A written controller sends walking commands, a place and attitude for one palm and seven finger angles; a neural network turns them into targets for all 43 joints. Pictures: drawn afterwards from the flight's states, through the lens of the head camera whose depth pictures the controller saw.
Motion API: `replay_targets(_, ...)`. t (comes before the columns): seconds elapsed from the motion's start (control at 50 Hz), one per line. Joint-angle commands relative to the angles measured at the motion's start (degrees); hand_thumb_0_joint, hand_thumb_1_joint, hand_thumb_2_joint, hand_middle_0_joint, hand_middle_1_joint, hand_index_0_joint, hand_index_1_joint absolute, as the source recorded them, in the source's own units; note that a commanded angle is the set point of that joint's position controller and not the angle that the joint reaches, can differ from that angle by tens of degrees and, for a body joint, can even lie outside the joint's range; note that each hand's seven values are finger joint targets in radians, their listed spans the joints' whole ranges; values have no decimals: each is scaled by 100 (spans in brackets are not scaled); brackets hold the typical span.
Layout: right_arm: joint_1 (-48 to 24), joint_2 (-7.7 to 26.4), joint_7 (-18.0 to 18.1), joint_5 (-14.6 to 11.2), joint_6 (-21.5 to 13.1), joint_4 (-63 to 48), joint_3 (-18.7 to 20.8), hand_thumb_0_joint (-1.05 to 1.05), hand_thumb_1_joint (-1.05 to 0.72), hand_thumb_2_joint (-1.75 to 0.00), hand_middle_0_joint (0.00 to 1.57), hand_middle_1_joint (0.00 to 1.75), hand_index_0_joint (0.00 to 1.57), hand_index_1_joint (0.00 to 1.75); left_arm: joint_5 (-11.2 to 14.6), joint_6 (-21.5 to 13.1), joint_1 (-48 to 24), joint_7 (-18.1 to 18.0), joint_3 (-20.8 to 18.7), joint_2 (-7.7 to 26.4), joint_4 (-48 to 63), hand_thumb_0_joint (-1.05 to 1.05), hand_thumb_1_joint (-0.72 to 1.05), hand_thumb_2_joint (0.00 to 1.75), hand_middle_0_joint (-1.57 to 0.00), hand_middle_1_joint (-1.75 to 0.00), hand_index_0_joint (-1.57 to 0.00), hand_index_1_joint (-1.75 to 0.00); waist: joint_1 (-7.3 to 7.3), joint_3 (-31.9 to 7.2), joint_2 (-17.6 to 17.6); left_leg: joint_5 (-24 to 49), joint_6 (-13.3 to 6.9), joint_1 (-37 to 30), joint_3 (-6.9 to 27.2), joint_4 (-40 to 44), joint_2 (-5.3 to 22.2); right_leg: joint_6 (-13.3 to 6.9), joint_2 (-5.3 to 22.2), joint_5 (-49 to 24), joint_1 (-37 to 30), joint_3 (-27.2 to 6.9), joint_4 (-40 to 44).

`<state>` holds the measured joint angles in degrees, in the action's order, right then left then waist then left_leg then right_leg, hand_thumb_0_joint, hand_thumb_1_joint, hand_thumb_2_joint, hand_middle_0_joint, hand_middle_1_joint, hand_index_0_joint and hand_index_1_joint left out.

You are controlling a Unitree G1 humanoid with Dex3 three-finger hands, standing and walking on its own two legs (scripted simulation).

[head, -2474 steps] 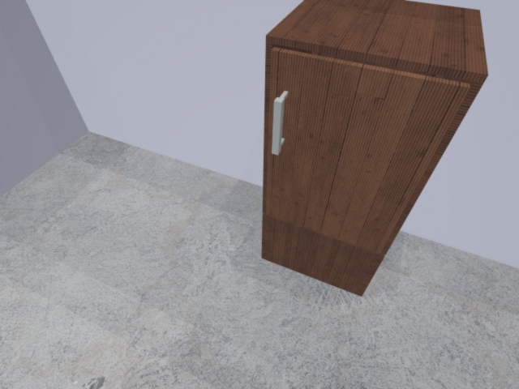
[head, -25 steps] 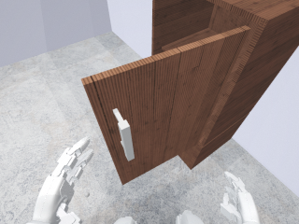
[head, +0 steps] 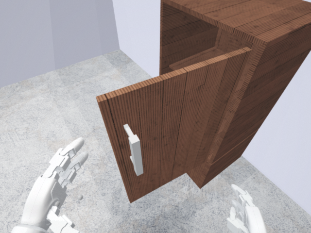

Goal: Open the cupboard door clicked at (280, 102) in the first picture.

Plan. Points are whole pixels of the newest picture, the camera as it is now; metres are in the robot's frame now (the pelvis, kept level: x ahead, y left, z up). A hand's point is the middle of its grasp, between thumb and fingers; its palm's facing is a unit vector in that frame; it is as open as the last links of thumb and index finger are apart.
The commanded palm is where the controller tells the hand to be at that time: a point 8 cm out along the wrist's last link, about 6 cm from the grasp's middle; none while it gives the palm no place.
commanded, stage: draw the hand back to the body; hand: left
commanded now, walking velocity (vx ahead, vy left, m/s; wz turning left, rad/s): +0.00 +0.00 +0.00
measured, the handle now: (133, 151) +0.31 +0.09 +0.06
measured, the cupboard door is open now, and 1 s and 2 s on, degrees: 84 84 84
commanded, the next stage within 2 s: step back with the hand held close in 1.18 s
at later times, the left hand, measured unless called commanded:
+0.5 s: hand (39, 164) +0.20 +0.23 +0.17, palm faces +0.34 -0.85 -0.40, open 12.8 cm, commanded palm +0.15 +0.28 +0.19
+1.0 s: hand (20, 138) +0.22 +0.25 +0.22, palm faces +0.44 -0.80 -0.41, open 7.7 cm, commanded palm +0.17 +0.29 +0.23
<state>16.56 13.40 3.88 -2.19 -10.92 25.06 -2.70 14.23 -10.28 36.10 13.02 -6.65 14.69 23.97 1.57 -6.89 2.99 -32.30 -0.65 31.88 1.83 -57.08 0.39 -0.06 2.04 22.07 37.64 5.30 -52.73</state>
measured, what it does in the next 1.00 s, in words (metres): rises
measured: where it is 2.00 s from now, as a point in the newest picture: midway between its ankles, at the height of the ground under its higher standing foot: outside the picture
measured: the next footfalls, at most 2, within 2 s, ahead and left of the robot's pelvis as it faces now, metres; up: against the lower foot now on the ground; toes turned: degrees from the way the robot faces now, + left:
none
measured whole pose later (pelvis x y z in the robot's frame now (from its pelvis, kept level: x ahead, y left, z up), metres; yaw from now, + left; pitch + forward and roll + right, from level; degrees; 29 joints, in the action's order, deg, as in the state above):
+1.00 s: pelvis +0.03 +0.00 +0.06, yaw -1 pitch -4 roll -1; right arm 11.1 13.2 4.2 0.6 -7.8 36.6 -1.5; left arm 2.3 -4.7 26.1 -6.2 -19.1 18.9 23.9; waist 4.5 1.3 3.9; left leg -19.3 -0.5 0.6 -0.2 -24.0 0.5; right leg 0.1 0.8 11.6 8.4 3.8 -24.1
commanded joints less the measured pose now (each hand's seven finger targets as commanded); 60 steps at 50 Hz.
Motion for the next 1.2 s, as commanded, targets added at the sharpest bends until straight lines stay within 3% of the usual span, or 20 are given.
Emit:
replay_targets(0.0,-609,644,63,-53,-479,-915,272,0,-90,-90,20,30,20,30,229,-225,-338,67,-735,749,1221,0,-47,32,-15,-30,-15,-30,-15,-326,-101,1403,43,326,48,1298,-116,-145,-202,-454,-1454,-206,1027)
replay_targets(0.08,-662,623,75,-87,-609,-804,243,0,-90,-90,20,30,20,30,348,-83,-283,199,-955,805,1175,0,-32,37,-16,-30,-16,-30,61,-364,-41,1759,69,15,50,1500,-113,-144,-217,-930,-1751,-144,1153)
replay_targets(0.1,-563,569,225,55,-470,-772,346,0,-90,-90,20,30,20,30,-675,118,-163,-818,-1308,1746,1607,0,-29,39,-16,-30,-16,-30,360,-509,-2,1715,35,44,-78,1819,-33,-218,-130,-790,-2167,-425,1329)
replay_targets(0.12,-621,438,251,112,-433,-806,257,0,-90,-90,20,30,20,30,-770,311,105,-1220,-765,943,1658,0,-26,40,-16,-30,-16,-30,171,4,11,1574,53,48,-106,1966,-77,-189,-106,-679,-2067,-345,1493)
replay_targets(0.14,-578,447,244,104,-366,-689,241,0,-90,-90,20,30,20,30,-925,417,46,-1489,-614,801,1523,0,-22,42,-16,-30,-16,-30,124,263,209,1533,56,-23,-107,2042,-27,-184,-92,-589,-2029,-297,1589)
replay_targets(0.16,-584,477,245,118,-329,-657,231,0,-90,-90,20,30,20,30,-1016,461,-58,-1662,-556,793,1647,0,-18,43,-16,-30,-16,-30,112,283,273,1685,39,-183,-85,2102,-17,-181,-93,-718,-2088,-269,1657)
replay_targets(0.22,-682,522,284,165,-282,-532,231,0,-90,-90,20,30,20,30,-1194,505,-254,-1952,-634,930,1562,0,-8,48,-16,-30,-16,-30,98,290,-115,1841,-6,-569,-47,2370,24,-150,-92,-829,-2342,-220,1886)
replay_targets(0.28,-721,535,289,187,-307,-408,215,0,-90,-90,20,30,20,30,-1306,447,-479,-2082,-747,1033,1571,0,2,52,-17,-30,-17,-30,111,320,123,1970,5,-909,-42,2655,19,-152,-74,-934,-2560,-219,2050)
replay_targets(0.4,-929,559,269,215,-325,-133,228,0,-90,-90,20,30,20,30,-1329,379,-689,-2134,-1093,1234,1390,0,23,62,-18,-30,-18,-30,205,347,-79,2542,25,-1405,-19,3096,67,-156,-79,-1411,-3116,-189,2367)
replay_targets(0.5,-1033,556,198,245,-315,26,247,0,-90,-90,20,30,20,30,-1318,307,-824,-2098,-1317,1301,1368,0,41,69,-18,-30,-18,-30,261,330,190,3281,74,-1791,-70,3320,94,-161,-69,-1912,-3458,-210,2568)
replay_targets(0.54,-1038,531,158,250,-286,67,251,0,-90,-90,20,30,20,30,-1288,294,-849,-2067,-1362,1259,1334,0,48,72,-19,-30,-19,-30,258,371,99,3539,92,-1906,-79,3388,112,-142,-75,-2085,-3524,-210,2634)
replay_targets(0.62,-1096,535,132,255,-200,133,278,0,-90,-90,20,30,20,30,-1254,270,-1024,-2050,-1598,1361,1241,0,62,78,-19,-30,-19,-30,271,376,-5,3597,76,-2080,-112,3497,127,-134,-97,-2193,-3634,-245,2758)
replay_targets(0.7,-1144,552,107,259,-151,198,296,0,-90,-90,20,30,20,30,-1242,248,-1297,-2052,-1845,1538,1324,0,76,84,-19,-30,-19,-30,288,332,274,3771,97,-2261,-151,3534,116,-146,-100,-2332,-3705,-276,2850)
replay_targets(0.74,-1152,532,105,255,-112,203,307,0,-90,-90,20,30,20,30,-1202,244,-1355,-2055,-1920,1530,1218,0,83,87,-20,-30,-20,-30,282,375,-1,3693,73,-2268,-150,3599,128,-125,-103,-2309,-3730,-265,2888)
replay_targets(0.78,-1181,541,101,252,-86,211,316,0,-90,-90,20,30,20,30,-1191,214,-1556,-2054,-2021,1608,1291,0,90,90,-20,-30,-20,-30,280,336,101,3608,47,-2323,-187,3611,109,-126,-98,-2311,-3759,-302,2945)
replay_targets(0.82,-1172,535,80,250,-48,255,314,0,-90,-90,20,30,20,30,-1189,237,-1376,-2017,-1832,1363,1009,0,90,90,-20,-30,-20,-30,262,518,179,3646,68,-2311,-168,3661,127,-123,-94,-2240,-3676,-274,2961)
replay_targets(0.84,-1185,551,64,243,-32,233,326,0,-90,-90,20,30,20,30,-1190,240,-1365,-2001,-1770,1327,1012,0,90,90,-20,-30,-20,-30,261,539,59,3656,60,-2314,-159,3669,139,-114,-105,-2237,-3666,-264,2967)
replay_targets(0.94,-1227,562,51,251,23,213,358,0,-90,-90,20,30,20,30,-1193,227,-1367,-1995,-1855,1445,1155,0,90,90,-20,-30,-20,-30,280,300,7,3617,15,-2397,-198,3655,113,-108,-99,-2339,-3796,-313,2995)
replay_targets(1.0,-1269,569,75,256,-6,225,351,0,-90,-90,20,30,20,30,-1227,207,-1498,-2033,-1986,1640,1303,0,90,90,-20,-30,-20,-30,301,323,241,3492,39,-2381,-176,3680,96,-136,-104,-2245,-3801,-328,3006)
replay_targets(1.18,-1287,522,97,245,-67,256,342,0,-90,-90,20,30,20,30,-1221,174,-1518,-2046,-1884,1497,1137,0,90,90,-20,-30,-20,-30,277,526,22,2986,-15,-2321,-189,3749,72,-122,-113,-1887,-3693,-334,3134)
